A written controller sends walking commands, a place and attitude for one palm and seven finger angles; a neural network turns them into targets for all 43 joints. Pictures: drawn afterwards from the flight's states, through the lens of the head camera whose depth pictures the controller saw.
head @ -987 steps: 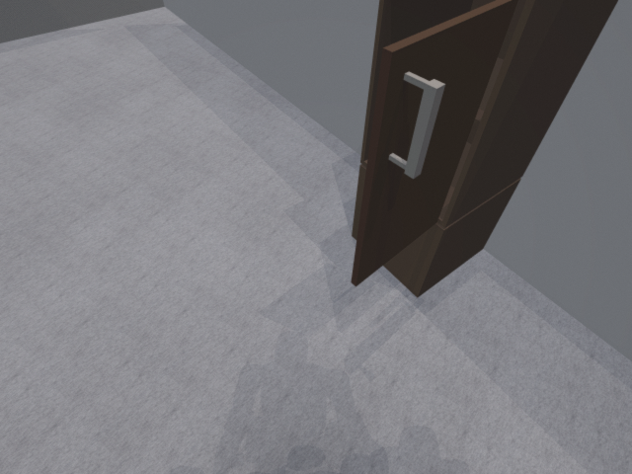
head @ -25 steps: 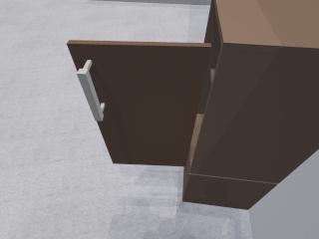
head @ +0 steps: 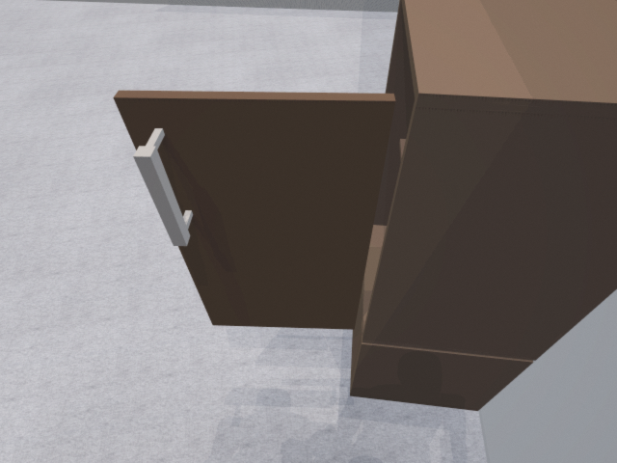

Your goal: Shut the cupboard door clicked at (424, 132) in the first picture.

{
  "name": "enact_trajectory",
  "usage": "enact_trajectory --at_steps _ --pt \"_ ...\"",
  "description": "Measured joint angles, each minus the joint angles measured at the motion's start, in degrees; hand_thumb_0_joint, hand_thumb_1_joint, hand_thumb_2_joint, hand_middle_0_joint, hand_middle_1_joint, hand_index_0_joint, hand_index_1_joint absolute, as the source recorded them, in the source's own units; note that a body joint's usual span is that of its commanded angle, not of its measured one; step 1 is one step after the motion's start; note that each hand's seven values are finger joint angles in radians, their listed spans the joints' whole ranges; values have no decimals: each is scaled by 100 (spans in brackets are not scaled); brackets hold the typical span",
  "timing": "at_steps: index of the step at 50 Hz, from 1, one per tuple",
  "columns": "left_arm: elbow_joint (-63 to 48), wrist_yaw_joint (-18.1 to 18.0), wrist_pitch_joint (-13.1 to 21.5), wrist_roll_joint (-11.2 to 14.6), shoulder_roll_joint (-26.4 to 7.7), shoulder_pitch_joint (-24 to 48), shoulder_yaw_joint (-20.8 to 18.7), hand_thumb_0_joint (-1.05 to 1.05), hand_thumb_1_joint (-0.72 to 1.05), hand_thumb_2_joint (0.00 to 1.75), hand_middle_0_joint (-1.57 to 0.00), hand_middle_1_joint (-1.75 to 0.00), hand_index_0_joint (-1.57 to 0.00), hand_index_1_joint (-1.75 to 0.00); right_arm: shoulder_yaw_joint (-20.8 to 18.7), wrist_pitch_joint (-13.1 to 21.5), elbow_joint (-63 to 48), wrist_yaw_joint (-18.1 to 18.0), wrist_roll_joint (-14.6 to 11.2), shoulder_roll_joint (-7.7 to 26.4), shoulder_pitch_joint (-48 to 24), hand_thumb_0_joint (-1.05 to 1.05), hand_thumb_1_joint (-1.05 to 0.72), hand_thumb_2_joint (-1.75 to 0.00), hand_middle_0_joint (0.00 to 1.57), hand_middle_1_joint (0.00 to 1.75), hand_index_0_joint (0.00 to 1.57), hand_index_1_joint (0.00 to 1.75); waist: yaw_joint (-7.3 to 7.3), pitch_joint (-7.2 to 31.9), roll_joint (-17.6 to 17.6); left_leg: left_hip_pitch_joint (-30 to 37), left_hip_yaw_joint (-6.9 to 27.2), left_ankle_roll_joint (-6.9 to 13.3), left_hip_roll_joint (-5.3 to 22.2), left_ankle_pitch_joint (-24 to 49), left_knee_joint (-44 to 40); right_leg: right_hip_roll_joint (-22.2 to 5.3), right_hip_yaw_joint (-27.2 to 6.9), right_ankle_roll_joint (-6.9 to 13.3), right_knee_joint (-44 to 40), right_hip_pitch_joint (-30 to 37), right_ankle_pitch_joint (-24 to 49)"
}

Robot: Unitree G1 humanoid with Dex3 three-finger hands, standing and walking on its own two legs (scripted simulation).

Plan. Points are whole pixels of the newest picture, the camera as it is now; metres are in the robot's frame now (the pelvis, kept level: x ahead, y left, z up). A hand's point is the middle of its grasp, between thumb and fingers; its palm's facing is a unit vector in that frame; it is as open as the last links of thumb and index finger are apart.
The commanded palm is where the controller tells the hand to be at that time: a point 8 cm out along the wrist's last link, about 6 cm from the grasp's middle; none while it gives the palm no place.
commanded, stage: raise the hand and make a fist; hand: left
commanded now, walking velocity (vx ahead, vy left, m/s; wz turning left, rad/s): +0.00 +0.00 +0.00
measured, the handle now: (170, 191) +0.44 +0.23 +0.12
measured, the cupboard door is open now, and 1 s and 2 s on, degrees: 95 95 95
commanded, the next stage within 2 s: none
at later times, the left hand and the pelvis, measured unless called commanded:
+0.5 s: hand out of the picture +0.13 +0.17 -0.04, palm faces +0.02 -1.00 +0.02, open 6.3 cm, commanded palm +0.11 +0.23 -0.02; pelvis -0.03 -0.02 -0.06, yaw +2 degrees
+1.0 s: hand (133, 409) +0.17 +0.21 +0.04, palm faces +0.14 -0.99 -0.07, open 3.9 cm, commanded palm +0.14 +0.24 +0.04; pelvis -0.02 +0.00 -0.05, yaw +2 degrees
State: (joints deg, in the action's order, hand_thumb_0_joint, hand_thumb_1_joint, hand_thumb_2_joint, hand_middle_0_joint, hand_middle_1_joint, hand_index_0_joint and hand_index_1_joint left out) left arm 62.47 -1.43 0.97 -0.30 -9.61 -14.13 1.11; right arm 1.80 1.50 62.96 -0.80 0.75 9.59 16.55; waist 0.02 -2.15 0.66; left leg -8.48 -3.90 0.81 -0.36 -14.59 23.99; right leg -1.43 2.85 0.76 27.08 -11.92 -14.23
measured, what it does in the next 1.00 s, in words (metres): stands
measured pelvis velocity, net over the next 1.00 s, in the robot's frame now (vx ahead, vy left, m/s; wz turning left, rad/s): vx -0.02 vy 0.00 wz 0.03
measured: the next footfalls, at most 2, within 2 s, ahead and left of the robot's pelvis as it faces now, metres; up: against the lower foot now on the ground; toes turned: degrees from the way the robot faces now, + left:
none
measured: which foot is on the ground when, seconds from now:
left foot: down 0.00-1.00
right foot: down 0.00-1.00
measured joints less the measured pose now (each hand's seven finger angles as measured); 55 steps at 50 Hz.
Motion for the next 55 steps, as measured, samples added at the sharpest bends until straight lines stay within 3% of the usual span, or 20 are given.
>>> enact_trajectory --at_steps 6,7,8,10,12,14,16,20,22,25,28,33,36,40,42,44,46,49,52,55 --pt "58 -47 27 -15 21 9 -11 0 92 90 -20 -30 -20 -30 -20 -4 54 -12 -22 -16 -63 1 -91 -90 20 30 19 30 15 -24 21 -45 26 -39 73 -53 87 68 31 18 -63 31 6" --pt "-826 28 -268 121 50 -251 -340 1 92 90 -20 -30 -20 -30 -19 103 -144 -108 -12 -14 -29 1 -91 -90 20 30 20 30 16 -117 5 -102 20 -45 101 -121 239 89 27 17 29 -8 -16" --pt "-1910 -11 -285 297 9 -599 -389 1 91 90 -21 -30 -20 -30 -8 349 -407 -254 -67 14 87 1 -92 -90 20 30 20 30 37 -138 -30 -181 2 -41 101 -191 378 81 9 22 202 -112 -83" --pt "-3632 -209 14 622 -76 -1062 -304 2 91 90 -21 -31 -21 -31 -9 915 -748 -382 -177 158 280 2 -92 -90 20 30 20 30 67 2 1 -259 15 -39 78 -286 531 49 17 27 395 -197 -215" --pt "-4683 -305 234 819 -52 -1066 -288 2 91 90 -22 -32 -21 -32 -115 1278 -1069 -339 -235 348 308 2 -92 -90 20 30 20 30 -37 213 137 -416 128 -25 35 -342 701 -9 127 6 513 -275 -295" --pt "-5167 -179 738 933 2 -801 -443 1 91 90 -23 -34 -23 -34 -238 1480 -1418 -270 -216 478 143 2 -92 -90 20 30 20 30 -152 421 209 -749 197 -10 -4 -417 982 -66 194 -2 779 -573 -391" --pt "-5337 166 1443 1114 30 -586 -667 1 91 90 -26 -36 -25 -36 -348 1580 -1785 -173 -182 495 -125 2 -92 -90 20 30 20 30 -197 612 145 -1183 160 -21 -4 -519 1322 -87 154 16 1176 -1052 -511" --pt "-5455 1395 2815 1485 57 -746 -877 0 91 90 -31 -42 -31 -43 -500 1629 -2547 67 -150 425 -565 2 -91 -90 20 30 19 30 -138 802 -222 -2099 66 -84 68 -838 2193 -61 50 88 2105 -2042 -821" --pt "-5461 1890 3054 1501 19 -1012 -871 0 91 90 -34 -46 -34 -46 -542 1591 -2908 121 -169 478 -687 1 -91 -90 20 30 19 30 -53 793 -357 -2494 97 -113 99 -1011 2643 -54 74 127 2523 -2417 -984" --pt "-5627 2103 2835 1502 -80 -1511 -826 0 90 90 -40 -51 -39 -52 -589 1509 -3336 82 -189 612 -787 1 -91 -90 20 30 19 30 125 756 -392 -2977 200 -114 129 -1236 3226 -53 170 160 2999 -2818 -1182" --pt "-6079 1850 2651 1516 -163 -1924 -848 1 90 90 -45 -57 -45 -58 -585 1483 -3542 -4 -191 657 -799 1 -91 -90 20 30 19 30 300 763 -272 -3310 364 -116 151 -1398 3651 -48 326 173 3270 -3023 -1310" --pt "-7068 1575 2924 1598 -254 -1695 -832 2 90 90 -54 -67 -54 -67 -292 1499 -3428 -129 -193 507 -773 1 -91 -90 20 30 19 30 466 792 9 -3573 579 -101 167 -1535 4059 -38 532 172 3471 -3118 -1396" --pt "-7276 1777 2674 1613 -270 -1106 -695 2 90 90 -59 -73 -59 -73 -39 1415 -3325 -180 -263 325 -735 1 -91 -90 20 30 20 30 382 726 184 -3541 607 -96 180 -1512 4069 -20 558 154 3411 -3049 -1339" --pt "-7154 2027 1478 1564 -421 -769 -595 1 90 90 -67 -81 -66 -81 159 1133 -3332 -238 -370 59 -440 2 -91 -90 20 30 20 30 147 712 237 -3232 421 -49 176 -1337 3633 -11 380 97 3060 -2847 -1150" --pt "-7144 1939 922 1621 -459 -909 -657 1 90 90 -70 -85 -70 -85 174 1013 -3369 -271 -386 10 -228 2 -90 -90 20 30 20 30 29 715 226 -2996 306 -18 164 -1242 3338 -12 270 64 2834 -2680 -1055" --pt "-7236 1684 678 1711 -445 -1155 -797 1 90 90 -74 -89 -74 -89 130 972 -3373 -304 -380 21 -22 2 -90 -90 20 30 20 30 -30 708 202 -2769 220 2 162 -1173 3092 -1 187 42 2633 -2505 -980" --pt "-7385 1379 745 1757 -424 -1383 -966 1 90 90 -78 -93 -77 -93 55 1006 -3343 -320 -361 85 169 2 -90 -90 20 30 20 30 -21 704 165 -2610 183 11 158 -1136 2932 4 152 31 2488 -2363 -937" --pt "-7589 1072 1182 1724 -414 -1539 -1156 2 90 90 -83 -99 -83 -99 -39 1147 -3242 -289 -319 266 358 2 -90 -90 20 30 20 30 49 700 122 -2526 215 22 133 -1122 2856 -16 184 15 2393 -2249 -928" --pt "-7669 1113 1538 1675 -411 -1433 -1131 2 90 90 -89 -105 -88 -105 -76 1297 -3122 -264 -322 488 360 2 -91 -90 20 30 20 30 99 657 135 -2519 291 42 104 -1139 2892 -44 259 -4 2371 -2179 -945" --pt "-7580 1375 1510 1638 -410 -1216 -932 1 90 90 -94 -111 -94 -111 -90 1414 -3053 -296 -369 624 207 2 -91 -90 20 30 20 30 90 604 169 -2459 323 65 88 -1135 2868 -56 290 -28 2301 -2085 -930"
